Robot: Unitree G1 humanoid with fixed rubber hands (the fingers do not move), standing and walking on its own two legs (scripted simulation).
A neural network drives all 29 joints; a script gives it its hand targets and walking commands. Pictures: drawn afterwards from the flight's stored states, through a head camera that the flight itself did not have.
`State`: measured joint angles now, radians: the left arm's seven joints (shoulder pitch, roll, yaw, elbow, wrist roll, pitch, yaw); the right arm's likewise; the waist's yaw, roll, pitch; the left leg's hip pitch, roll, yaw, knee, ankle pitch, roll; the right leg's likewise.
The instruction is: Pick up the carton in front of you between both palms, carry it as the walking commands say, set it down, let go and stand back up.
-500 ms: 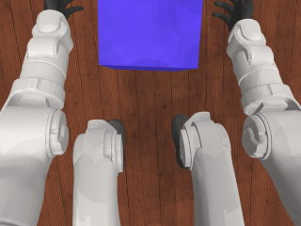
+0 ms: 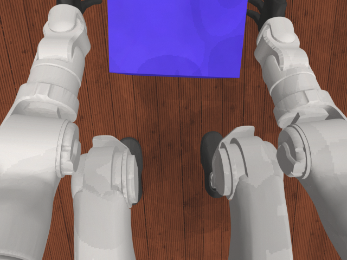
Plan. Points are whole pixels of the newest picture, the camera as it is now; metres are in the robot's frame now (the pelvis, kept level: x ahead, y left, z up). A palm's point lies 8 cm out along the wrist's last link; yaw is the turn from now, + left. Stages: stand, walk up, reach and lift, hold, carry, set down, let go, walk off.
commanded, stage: reach and lift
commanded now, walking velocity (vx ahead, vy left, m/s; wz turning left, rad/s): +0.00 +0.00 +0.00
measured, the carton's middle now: (173, 26) +0.52 -0.01 -0.24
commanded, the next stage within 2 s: none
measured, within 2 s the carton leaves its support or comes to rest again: leaves its support in 0.50 s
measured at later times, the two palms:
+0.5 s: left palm (85, 3) +0.54 +0.14 -0.17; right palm (261, 10) +0.52 -0.16 -0.16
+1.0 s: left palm out of the picture +0.49 +0.15 +0.03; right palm out of the picture +0.48 -0.15 +0.03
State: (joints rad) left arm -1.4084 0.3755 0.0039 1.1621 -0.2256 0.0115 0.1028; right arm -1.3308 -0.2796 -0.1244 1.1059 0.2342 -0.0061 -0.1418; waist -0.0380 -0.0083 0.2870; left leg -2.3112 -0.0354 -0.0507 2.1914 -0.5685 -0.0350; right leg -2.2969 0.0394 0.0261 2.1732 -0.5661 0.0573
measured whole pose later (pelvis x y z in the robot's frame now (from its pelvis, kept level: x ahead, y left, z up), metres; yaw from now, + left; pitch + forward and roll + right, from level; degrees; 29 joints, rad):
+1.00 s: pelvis -0.01 +0.00 +0.10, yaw +1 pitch +42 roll -1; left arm -1.11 0.05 0.43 0.84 0.20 0.32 0.07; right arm -1.05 -0.01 -0.50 0.74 -0.19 0.33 -0.08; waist -0.03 0.01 -0.14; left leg -2.09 -0.11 -0.09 1.84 -0.49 -0.06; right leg -2.08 0.10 0.09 1.83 -0.50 0.08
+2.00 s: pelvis +0.09 +0.00 +0.36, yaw +2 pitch +15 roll +0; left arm -0.36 -0.11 0.28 0.58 0.17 0.33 0.06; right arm -0.35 0.12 -0.30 0.57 -0.17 0.33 -0.05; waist -0.01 0.00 -0.18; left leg -0.73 -0.07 -0.14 0.84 -0.37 -0.02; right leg -0.73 0.07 0.14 0.84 -0.37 0.03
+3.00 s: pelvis +0.10 +0.00 +0.41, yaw +1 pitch -4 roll +0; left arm -0.26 -0.15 0.24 0.32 0.27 0.66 0.01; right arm -0.27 0.15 -0.25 0.32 -0.27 0.65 0.00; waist 0.00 0.00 -0.01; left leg -0.13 -0.04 -0.14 0.41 -0.21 -0.01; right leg -0.13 0.04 0.14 0.41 -0.21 0.01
